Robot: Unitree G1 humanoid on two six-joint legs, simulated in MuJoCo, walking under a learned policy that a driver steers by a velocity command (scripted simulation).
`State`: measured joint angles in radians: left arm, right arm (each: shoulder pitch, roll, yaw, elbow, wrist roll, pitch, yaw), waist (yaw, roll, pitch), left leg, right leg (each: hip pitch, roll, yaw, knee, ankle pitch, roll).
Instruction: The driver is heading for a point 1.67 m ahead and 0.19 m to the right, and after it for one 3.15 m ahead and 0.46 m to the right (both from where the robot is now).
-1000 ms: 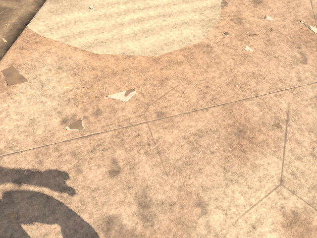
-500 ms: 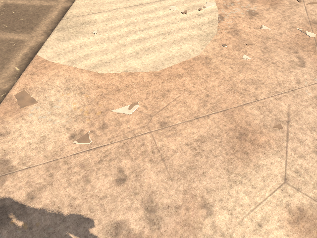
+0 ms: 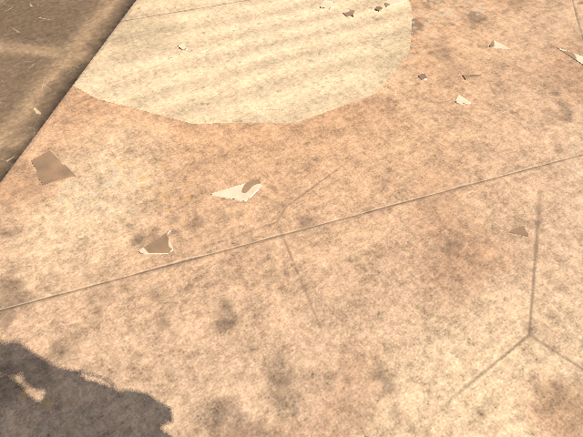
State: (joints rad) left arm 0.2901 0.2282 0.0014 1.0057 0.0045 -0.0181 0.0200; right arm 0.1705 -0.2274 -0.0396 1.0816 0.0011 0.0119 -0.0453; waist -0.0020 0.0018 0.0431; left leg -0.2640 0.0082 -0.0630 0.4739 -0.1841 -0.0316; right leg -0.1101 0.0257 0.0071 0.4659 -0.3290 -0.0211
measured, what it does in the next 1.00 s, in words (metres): walks ahead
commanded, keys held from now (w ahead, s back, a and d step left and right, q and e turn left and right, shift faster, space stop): no key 0.30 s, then w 0.70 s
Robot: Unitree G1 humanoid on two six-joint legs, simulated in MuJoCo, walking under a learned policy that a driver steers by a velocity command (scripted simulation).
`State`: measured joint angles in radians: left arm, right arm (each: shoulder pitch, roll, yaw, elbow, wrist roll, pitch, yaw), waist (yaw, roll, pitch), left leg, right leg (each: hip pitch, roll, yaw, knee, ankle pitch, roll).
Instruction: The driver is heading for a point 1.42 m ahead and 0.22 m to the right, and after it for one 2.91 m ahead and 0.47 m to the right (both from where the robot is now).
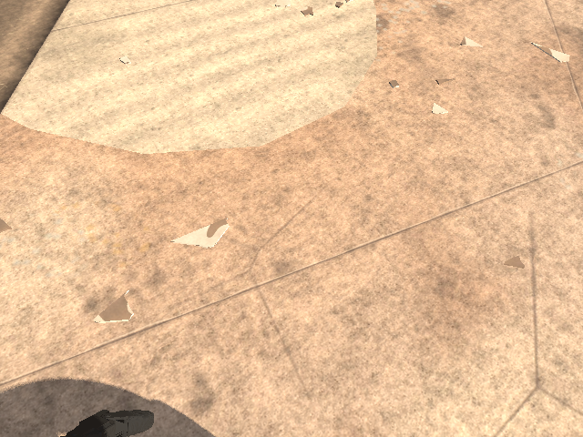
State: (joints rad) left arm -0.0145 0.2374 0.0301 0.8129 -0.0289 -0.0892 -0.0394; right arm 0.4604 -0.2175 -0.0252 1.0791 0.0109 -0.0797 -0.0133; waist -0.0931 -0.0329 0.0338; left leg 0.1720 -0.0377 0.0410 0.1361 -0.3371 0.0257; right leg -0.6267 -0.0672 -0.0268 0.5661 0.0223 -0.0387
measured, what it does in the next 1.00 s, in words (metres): walks ahead: right foot, then left foot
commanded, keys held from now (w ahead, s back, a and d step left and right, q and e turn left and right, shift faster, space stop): w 1.00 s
